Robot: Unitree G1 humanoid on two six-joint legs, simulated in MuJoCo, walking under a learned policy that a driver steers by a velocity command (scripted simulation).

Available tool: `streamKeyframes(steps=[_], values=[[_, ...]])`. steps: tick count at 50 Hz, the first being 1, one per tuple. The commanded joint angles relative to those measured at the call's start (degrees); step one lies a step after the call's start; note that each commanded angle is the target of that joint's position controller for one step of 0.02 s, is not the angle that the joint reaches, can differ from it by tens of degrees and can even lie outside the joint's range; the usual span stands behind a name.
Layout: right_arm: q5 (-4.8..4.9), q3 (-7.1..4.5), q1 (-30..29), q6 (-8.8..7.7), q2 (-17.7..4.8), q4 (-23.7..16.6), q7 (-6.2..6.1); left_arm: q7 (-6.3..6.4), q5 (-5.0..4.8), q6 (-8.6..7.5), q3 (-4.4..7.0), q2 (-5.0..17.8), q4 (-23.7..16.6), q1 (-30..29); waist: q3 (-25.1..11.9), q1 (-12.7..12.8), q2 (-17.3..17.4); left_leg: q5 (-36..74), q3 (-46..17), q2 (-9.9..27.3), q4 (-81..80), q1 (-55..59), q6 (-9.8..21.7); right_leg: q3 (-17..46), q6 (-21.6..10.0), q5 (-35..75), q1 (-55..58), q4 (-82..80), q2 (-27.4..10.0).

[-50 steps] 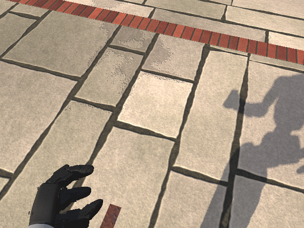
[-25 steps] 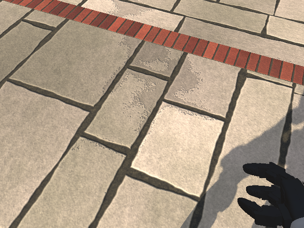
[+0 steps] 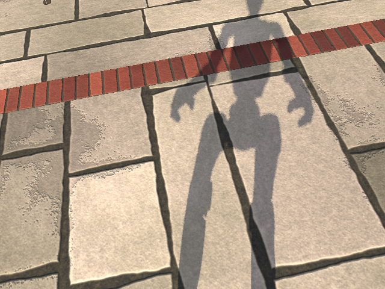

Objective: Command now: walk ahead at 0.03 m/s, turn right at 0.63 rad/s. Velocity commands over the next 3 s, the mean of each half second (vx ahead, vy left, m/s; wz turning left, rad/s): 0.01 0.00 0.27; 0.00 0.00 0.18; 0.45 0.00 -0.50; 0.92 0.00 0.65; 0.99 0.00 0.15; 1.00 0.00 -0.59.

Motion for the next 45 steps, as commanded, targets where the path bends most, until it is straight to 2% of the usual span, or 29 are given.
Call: streamKeyframes(steps=[1,3,6,7,8,10,11,14,15,16,17,18,19,20,21,22,23,27,31,34,35,36,37,38,39,40,41,43,45], values=[[-0.27,-1.08,1.16,-0.42,-4.84,-2.65,-0.31,1.20,0.26,-0.97,1.63,7.60,-5.50,-3.64,-12.36,-1.00,-9.24,4.50,-2.85,-0.06,4.25,-3.84,-0.67,14.45,-9.67,22.37,11.94,-11.00,-12.71],[0.44,-0.16,2.75,-0.10,-3.12,-1.41,0.10,1.40,0.63,-1.21,0.77,5.96,-5.11,-3.83,-13.29,-0.63,-8.17,6.20,-1.96,0.21,-0.30,-1.73,-1.54,11.63,-9.62,23.53,13.16,-10.69,-12.35],[0.60,1.74,3.45,0.31,0.41,-0.50,1.10,1.15,1.42,-1.58,-1.10,1.58,-3.21,-4.53,-12.93,0.19,-8.56,7.73,-1.83,2.75,-12.87,7.05,-1.61,8.03,-9.11,16.78,10.57,-11.04,-11.80],[0.81,1.97,3.27,0.42,0.45,-0.56,1.47,0.86,1.87,-1.71,-1.18,1.62,-2.22,-4.00,-11.81,1.01,-9.58,7.66,-1.10,2.67,-15.59,9.84,-1.46,7.76,-9.46,13.14,8.91,-11.73,-12.14],[1.11,1.71,2.71,0.55,-0.98,-1.13,1.66,0.61,2.09,-1.71,-0.77,3.12,-1.36,-3.56,-10.02,1.74,-10.40,6.79,-0.18,2.04,-16.76,10.97,-1.17,8.28,-9.99,9.82,7.62,-12.22,-12.82],[1.65,0.80,1.96,0.64,-4.46,-2.68,1.77,0.65,1.71,-1.29,0.36,6.63,-0.34,-3.53,-6.40,2.44,-10.91,3.34,1.34,0.72,-17.79,9.02,-0.14,10.26,-10.96,8.14,8.00,-12.22,-14.92],[1.79,0.64,2.34,0.58,-4.91,-3.12,1.81,0.87,1.27,-1.06,0.67,7.24,-0.04,-3.67,-5.64,2.38,-10.54,2.40,1.69,0.55,-18.66,8.10,0.47,10.97,-11.08,10.02,9.23,-11.43,-15.91],[1.69,0.82,6.51,0.39,-3.10,-2.65,2.17,1.93,-0.25,-0.54,1.04,6.64,0.49,-5.12,-6.36,0.20,-9.23,7.84,3.36,-0.30,-27.27,10.78,2.87,9.00,-8.90,17.64,11.95,-6.57,-16.21],[1.38,0.67,7.43,0.37,-3.44,-2.67,2.21,2.24,-0.71,-0.50,1.21,6.07,0.91,-4.56,-6.08,-0.16,-7.40,15.03,1.47,-0.06,-32.63,12.55,4.50,6.63,-6.11,14.73,11.47,-3.60,-14.08],[0.94,-0.45,8.63,0.29,-7.52,-3.03,1.74,2.54,0.04,-0.76,1.27,4.64,0.22,-3.96,-6.73,1.02,1.49,30.17,-9.09,5.71,-36.43,16.24,7.96,0.79,-1.42,7.40,6.92,6.21,-8.59],[1.21,-1.77,8.80,0.18,-11.90,-3.71,1.21,2.53,1.45,-1.15,0.92,2.83,-2.01,-6.71,-4.64,1.57,12.62,41.28,-24.79,13.80,-40.14,20.78,15.97,-6.16,4.20,-5.59,-5.24,16.14,1.75],[-0.43,-1.84,13.13,-0.38,-11.57,-3.83,1.22,2.69,1.45,-1.60,0.63,2.28,-3.78,-12.96,-5.73,-4.01,15.30,41.86,-34.39,18.85,-44.86,25.84,22.81,-0.84,5.22,-24.48,-14.78,27.61,5.62],[-1.11,-1.57,13.13,-1.26,-10.35,-4.00,1.07,2.48,0.61,-1.75,1.05,2.66,-3.42,-12.62,-7.21,-3.31,9.87,39.33,-32.22,17.70,-44.23,27.93,22.08,3.52,4.91,-24.53,-16.68,34.74,3.80],[-0.09,-1.57,9.79,-1.58,-9.36,-4.92,0.69,2.36,0.16,-1.49,1.23,2.24,-2.27,-11.10,-7.41,-1.19,5.62,38.52,-27.71,14.45,-42.47,28.31,18.89,4.64,4.92,-20.60,-17.33,36.43,2.72],[1.26,-1.44,7.08,-1.34,-8.44,-5.90,0.29,2.34,0.31,-1.33,1.39,2.36,-1.79,-10.28,-7.04,-0.08,3.67,37.78,-24.73,12.40,-41.80,27.54,16.56,4.83,5.23,-17.02,-17.48,34.11,1.98],[2.13,-1.19,5.40,-0.79,-7.18,-6.73,-0.37,2.41,0.57,-1.42,1.53,2.31,-1.72,-10.60,-8.05,0.26,3.53,36.67,-23.19,10.77,-41.53,27.39,15.15,4.84,5.67,-13.98,-16.20,31.35,1.49],[2.37,-1.16,5.06,0.05,-6.76,-7.10,-0.77,2.13,0.45,-1.66,1.29,1.08,-1.72,-10.68,-8.51,0.47,3.73,36.20,-22.18,8.84,-41.37,26.57,14.43,3.75,6.24,-11.91,-14.31,28.16,2.33],[1.90,-2.28,6.48,1.84,-8.18,-8.36,-1.55,1.05,-0.46,-2.75,0.86,-0.45,-0.66,-10.52,-10.58,-0.57,5.85,31.19,-23.98,6.47,-40.21,26.29,13.47,3.39,6.92,-8.35,-8.13,13.20,4.47],[1.74,-2.25,5.07,2.43,-8.24,-9.51,-0.84,0.10,-0.90,-3.22,1.55,2.14,1.39,-6.56,-11.57,-0.94,9.60,29.30,-26.96,6.50,-39.29,22.91,13.04,2.34,6.31,-6.55,0.67,3.44,4.13],[2.25,-1.18,4.18,2.65,-6.35,-9.64,-0.68,-0.27,-0.42,-3.61,2.06,2.70,2.58,-3.55,-10.23,0.45,8.83,21.10,-26.87,3.38,-35.97,18.92,9.90,1.61,3.83,3.53,10.04,-11.19,1.78],[1.36,-0.39,6.22,2.56,-4.22,-9.56,-0.68,-0.02,0.46,-3.58,2.54,5.20,1.97,-3.35,-10.42,-0.74,2.87,10.23,-23.64,-0.07,-29.97,14.41,7.32,9.36,0.98,5.21,14.51,-13.66,-6.10],[0.99,0.15,7.62,2.01,-2.68,-10.55,-0.67,0.17,1.99,-3.21,3.20,10.14,0.93,-5.25,-7.37,-3.43,-12.53,-6.36,-14.09,-9.29,-20.04,3.77,4.04,23.10,-6.35,14.31,16.00,-16.48,-16.57],[-0.12,-0.72,6.95,1.11,-5.71,-10.60,-0.82,-0.12,3.36,-3.92,2.43,7.31,1.00,-4.96,-7.11,-2.48,-15.30,-12.77,-13.63,-7.07,-7.96,3.20,1.24,32.70,-14.23,14.51,10.56,-17.84,-22.98],[-0.01,-1.25,7.32,0.92,-7.61,-9.12,-0.83,-0.21,2.63,-4.52,0.98,3.46,0.69,-7.08,-6.20,-2.92,-10.09,-9.26,-15.29,-5.48,-3.45,5.25,0.06,29.20,-14.24,11.47,8.08,-17.44,-20.46],[-0.46,-0.83,7.56,1.12,-6.01,-7.64,-0.68,-0.41,1.71,-4.76,-0.12,0.64,1.00,-9.36,-5.86,-3.90,-7.46,-5.75,-14.23,-3.76,-4.89,7.58,-1.29,23.19,-10.88,7.10,6.99,-16.84,-15.67],[-1.16,-0.25,7.44,1.33,-3.96,-7.03,-0.60,-0.66,0.60,-4.64,-0.52,0.26,1.41,-10.15,-5.44,-4.04,-8.01,-3.02,-11.01,-2.00,-8.31,8.08,-2.55,20.13,-8.43,4.43,7.64,-16.62,-12.16],[-1.22,0.24,5.61,1.14,-2.57,-7.48,-0.40,-0.64,-0.37,-4.13,-0.04,2.14,1.60,-9.90,-4.02,-2.90,-9.32,-1.24,-8.49,-1.48,-12.48,7.99,-3.33,18.97,-7.70,7.80,8.10,-15.63,-10.19],[-0.31,0.58,0.68,0.33,-1.64,-9.06,-0.21,-0.16,-0.98,-2.52,2.32,8.33,2.08,-4.77,-3.60,0.41,-10.82,-2.37,-4.41,-4.30,-18.69,8.91,-3.57,18.30,-8.06,14.65,10.17,-13.17,-7.66],[0.96,0.34,-0.16,-0.13,-1.99,-9.32,-0.29,0.21,-1.10,-1.66,3.13,9.65,2.19,-1.19,-5.98,1.77,-12.07,-2.98,-4.73,-5.98,-23.11,8.50,-3.11,22.58,-9.18,16.16,15.49,-12.22,-8.54]])
Next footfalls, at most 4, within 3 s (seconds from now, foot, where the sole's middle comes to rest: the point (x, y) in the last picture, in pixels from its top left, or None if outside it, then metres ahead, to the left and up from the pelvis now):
0.30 left None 0.04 0.13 -0.77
0.70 right None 0.11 -0.08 -0.77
1.02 left None -0.01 0.13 -0.77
1.54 right None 0.28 -0.21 -0.77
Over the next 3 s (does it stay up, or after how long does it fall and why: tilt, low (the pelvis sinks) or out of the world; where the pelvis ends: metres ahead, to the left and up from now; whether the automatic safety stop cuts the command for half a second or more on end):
stays up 1.36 0.24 -0.03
